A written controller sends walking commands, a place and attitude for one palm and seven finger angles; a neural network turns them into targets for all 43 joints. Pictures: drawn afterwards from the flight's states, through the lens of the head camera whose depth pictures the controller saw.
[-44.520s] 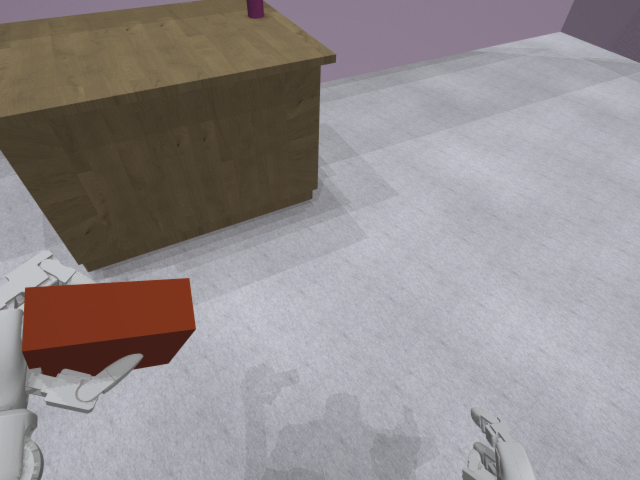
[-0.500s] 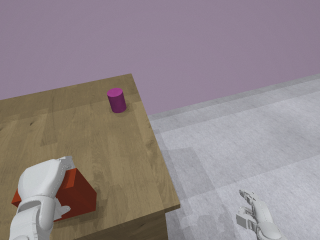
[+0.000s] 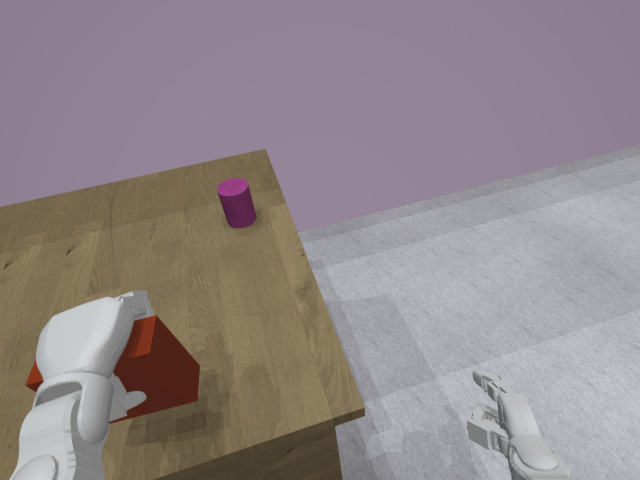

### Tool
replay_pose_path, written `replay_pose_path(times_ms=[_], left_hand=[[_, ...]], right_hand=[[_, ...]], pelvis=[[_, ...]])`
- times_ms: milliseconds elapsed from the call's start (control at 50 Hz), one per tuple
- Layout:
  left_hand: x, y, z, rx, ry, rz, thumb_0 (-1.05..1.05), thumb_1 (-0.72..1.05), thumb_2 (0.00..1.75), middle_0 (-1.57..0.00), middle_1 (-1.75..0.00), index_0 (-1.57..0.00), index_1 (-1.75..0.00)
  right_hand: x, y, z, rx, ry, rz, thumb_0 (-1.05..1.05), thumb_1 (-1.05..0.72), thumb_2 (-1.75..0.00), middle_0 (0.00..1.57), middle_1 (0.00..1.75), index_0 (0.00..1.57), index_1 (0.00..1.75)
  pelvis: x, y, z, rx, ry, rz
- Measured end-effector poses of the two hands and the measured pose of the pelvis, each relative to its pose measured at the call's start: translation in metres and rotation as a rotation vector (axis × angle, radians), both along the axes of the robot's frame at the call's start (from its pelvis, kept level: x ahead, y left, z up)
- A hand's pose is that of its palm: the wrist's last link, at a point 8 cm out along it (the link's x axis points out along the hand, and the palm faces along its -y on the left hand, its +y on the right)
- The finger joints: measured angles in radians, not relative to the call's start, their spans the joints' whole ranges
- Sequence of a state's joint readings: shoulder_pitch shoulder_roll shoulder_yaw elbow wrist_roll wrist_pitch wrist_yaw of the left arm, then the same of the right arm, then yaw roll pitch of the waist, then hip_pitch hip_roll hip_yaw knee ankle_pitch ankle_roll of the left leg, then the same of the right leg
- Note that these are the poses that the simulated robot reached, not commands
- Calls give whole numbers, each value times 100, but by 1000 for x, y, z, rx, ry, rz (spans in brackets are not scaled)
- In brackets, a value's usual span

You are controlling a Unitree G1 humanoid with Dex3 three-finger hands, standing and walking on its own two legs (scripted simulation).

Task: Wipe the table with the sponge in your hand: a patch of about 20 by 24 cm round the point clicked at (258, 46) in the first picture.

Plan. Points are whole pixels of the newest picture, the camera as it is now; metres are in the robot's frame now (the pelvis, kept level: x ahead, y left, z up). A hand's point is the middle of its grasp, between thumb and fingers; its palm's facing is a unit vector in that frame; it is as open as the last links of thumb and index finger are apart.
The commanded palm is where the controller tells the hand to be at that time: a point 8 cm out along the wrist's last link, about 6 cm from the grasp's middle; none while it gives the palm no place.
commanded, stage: lift the sponge slowly off the table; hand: left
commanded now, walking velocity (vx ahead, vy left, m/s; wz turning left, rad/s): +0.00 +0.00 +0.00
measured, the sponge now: (132, 381) +0.19 +0.27 +0.05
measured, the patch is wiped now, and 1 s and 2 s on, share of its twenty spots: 0.95 0.95 0.95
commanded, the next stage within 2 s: bring the sponge back beside the body in 0.46 s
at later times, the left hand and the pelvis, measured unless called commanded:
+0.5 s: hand (105, 341) +0.20 +0.27 +0.13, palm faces +0.12 -0.12 -0.99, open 9.2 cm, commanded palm +0.17 +0.26 +0.20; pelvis +0.00 -0.01 +0.00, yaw +0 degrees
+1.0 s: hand (110, 356) +0.19 +0.27 +0.11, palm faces +0.05 -0.14 -0.99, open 9.2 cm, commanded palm +0.16 +0.27 +0.19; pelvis +0.00 -0.01 +0.00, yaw +0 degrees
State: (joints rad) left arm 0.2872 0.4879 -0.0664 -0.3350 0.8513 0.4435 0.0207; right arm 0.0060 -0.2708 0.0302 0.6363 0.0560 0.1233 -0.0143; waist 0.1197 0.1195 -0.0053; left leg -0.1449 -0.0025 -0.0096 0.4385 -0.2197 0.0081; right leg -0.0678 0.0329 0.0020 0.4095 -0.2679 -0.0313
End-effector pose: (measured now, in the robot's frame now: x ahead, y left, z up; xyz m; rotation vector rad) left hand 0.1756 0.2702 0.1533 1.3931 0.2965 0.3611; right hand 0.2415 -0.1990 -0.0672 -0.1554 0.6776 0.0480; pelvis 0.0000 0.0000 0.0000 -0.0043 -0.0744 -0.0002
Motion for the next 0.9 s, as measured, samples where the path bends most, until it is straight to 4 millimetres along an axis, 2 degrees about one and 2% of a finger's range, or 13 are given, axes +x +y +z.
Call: replay_pose_path(times_ms=[140, 320, 440, 520, 660, 820, 900], left_hand=[[-1, 9, 8, 13, -6, 42, -2, -47, 108, -80, -141, -86, -144], [3, -2, 21, 12, -24, -2, -2, -47, 108, -80, -141, -86, -144], [1, -1, 31, 31, -47, 10, -2, -47, 108, -80, -141, -86, -144], [-3, 1, 28, 9, -33, 38, -2, -47, 108, -80, -141, -85, -144], [-1, -9, 15, -6, 4, -6, -2, -47, 108, -80, -141, -86, -144], [4, -5, 25, 38, -40, 2, -2, -47, 108, -80, -141, -86, -144], [1, 2, 22, 17, -19, 39, -2, -47, 108, -80, -141, -85, -144]], right_hand=[[6, 0, 3, -11, -7, 15, 1, -90, -89, 20, 30, 20, 30], [9, 0, 6, -5, -27, 20, 1, -90, -89, 20, 30, 20, 30], [7, -2, 4, 6, -25, 19, 1, -90, -89, 20, 30, 20, 30], [5, -4, 2, 6, -20, 17, 1, -90, -89, 20, 30, 20, 30], [-1, -8, -1, -19, -14, 15, 1, -90, -89, 20, 30, 20, 30], [-5, -10, -2, -7, -6, 3, 1, -90, -89, 20, 30, 20, 30], [-5, -13, -2, -2, -8, -3, 1, -90, -89, 20, 30, 20, 30]], pelvis=[[-1, -3, 0, 0, -3, 6], [-2, -6, 0, 1, -2, 5], [-2, -8, 0, 2, 1, 1], [-3, -8, -1, 3, 3, 3], [-6, -10, -1, 3, 0, 10], [-5, -13, -1, 3, -2, 1], [-5, -12, -1, 3, 4, -1]])
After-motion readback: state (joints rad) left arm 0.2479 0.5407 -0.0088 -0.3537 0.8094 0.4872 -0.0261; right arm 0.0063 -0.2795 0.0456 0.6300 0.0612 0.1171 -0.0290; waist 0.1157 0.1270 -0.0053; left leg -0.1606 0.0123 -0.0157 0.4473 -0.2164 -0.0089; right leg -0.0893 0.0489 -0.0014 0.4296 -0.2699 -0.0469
